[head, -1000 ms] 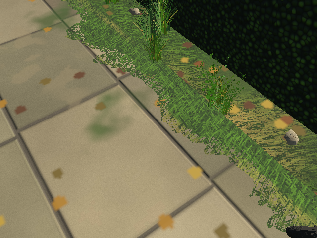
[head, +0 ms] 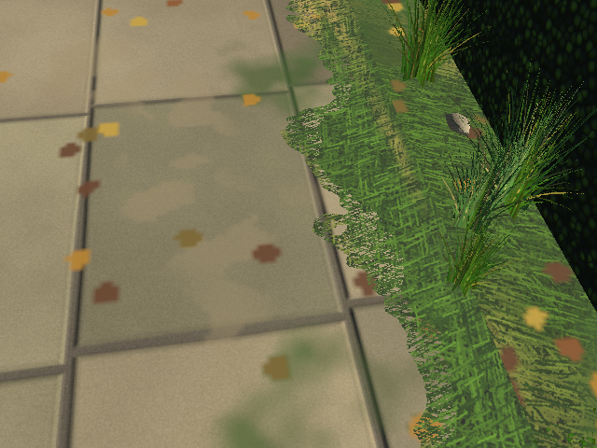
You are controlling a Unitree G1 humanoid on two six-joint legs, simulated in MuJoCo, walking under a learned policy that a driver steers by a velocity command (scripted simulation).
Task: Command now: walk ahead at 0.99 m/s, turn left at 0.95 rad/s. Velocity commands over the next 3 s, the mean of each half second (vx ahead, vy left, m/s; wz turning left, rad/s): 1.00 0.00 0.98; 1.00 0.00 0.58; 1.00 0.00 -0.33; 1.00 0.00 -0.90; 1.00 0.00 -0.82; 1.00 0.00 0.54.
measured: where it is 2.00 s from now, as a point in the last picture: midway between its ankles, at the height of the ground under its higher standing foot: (42, 90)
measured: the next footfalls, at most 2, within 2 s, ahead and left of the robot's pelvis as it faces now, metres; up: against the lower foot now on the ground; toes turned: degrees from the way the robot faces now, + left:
right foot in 0.38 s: +0.60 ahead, -0.10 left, +0.00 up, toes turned +30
left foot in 0.88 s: +0.82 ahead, +0.36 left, +0.00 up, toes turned +45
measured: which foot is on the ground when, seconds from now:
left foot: down 0.00-0.36, up 0.38-0.86, down 0.88-1.00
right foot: up 0.00-0.36, down 0.38-0.88, up 0.90-1.00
